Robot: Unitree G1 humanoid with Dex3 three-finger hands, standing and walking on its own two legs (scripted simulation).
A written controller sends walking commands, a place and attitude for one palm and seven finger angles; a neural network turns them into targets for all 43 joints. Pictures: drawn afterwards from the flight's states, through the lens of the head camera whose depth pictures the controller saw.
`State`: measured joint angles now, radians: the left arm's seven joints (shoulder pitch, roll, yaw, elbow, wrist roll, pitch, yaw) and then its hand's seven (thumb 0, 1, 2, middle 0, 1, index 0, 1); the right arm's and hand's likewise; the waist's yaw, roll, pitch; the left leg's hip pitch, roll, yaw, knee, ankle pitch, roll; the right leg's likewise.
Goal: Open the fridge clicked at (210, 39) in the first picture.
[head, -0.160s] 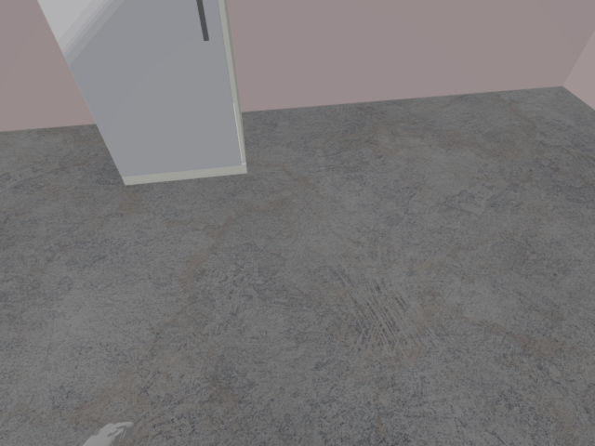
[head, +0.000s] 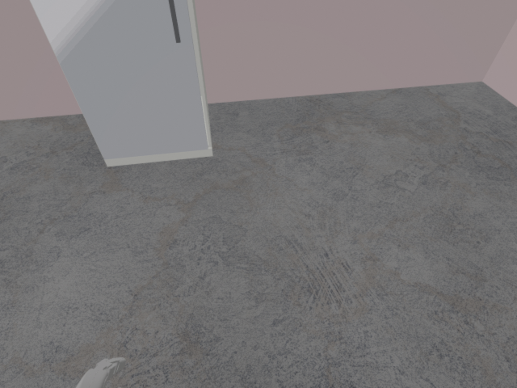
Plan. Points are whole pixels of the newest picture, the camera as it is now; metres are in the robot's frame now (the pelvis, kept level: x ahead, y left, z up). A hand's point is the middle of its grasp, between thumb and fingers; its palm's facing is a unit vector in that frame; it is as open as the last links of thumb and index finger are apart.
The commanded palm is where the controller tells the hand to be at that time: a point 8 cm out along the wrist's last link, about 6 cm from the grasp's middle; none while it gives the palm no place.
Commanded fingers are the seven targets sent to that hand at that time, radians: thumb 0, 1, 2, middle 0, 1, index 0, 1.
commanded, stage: stand and wait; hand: right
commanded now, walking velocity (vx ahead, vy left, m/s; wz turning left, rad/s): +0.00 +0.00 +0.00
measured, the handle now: out of the picture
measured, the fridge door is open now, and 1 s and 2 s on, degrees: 0 0 0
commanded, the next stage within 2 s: look at it before walking up in 0.66 s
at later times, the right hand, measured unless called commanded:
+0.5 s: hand out of the picture +0.06 -0.23 -0.15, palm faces -0.03 +0.94 -0.33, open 7.4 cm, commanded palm none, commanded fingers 0.00 -0.90 -0.90 0.20 0.30 0.20 0.30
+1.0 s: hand out of the picture +0.05 -0.22 -0.15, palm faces -0.04 +0.95 -0.32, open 7.4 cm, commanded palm none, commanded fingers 0.00 -0.90 -0.90 0.20 0.30 0.20 0.30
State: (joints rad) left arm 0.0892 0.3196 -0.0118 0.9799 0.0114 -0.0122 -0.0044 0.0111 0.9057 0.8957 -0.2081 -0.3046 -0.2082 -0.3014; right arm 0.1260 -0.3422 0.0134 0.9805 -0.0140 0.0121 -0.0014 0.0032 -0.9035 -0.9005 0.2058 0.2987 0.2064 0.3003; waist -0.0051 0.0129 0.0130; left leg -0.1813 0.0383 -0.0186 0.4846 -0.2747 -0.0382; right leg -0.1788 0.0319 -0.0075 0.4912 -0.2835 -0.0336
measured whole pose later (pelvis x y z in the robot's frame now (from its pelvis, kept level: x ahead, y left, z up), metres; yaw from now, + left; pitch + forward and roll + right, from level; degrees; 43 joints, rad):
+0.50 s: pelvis -0.02 +0.02 +0.01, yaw +0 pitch -2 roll +0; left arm 0.13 0.34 -0.01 1.09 0.00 -0.01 0.00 0.01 0.91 0.90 -0.21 -0.30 -0.21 -0.30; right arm 0.15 -0.35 0.01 1.07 -0.01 0.01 0.00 0.00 -0.90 -0.90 0.21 0.30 0.21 0.30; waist 0.00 0.01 0.04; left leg -0.16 0.02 -0.01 0.42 -0.21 -0.01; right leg -0.16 0.01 0.01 0.42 -0.22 -0.01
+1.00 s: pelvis -0.02 +0.02 +0.01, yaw +0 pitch -2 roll +0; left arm 0.12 0.33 -0.01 1.11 0.01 -0.01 -0.01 0.01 0.91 0.90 -0.21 -0.30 -0.21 -0.30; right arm 0.14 -0.34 0.01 1.08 -0.02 0.00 0.00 0.00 -0.90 -0.90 0.21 0.30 0.21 0.30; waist 0.00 0.01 0.04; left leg -0.17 0.00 -0.01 0.39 -0.19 0.00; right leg -0.17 0.00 0.01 0.39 -0.19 0.01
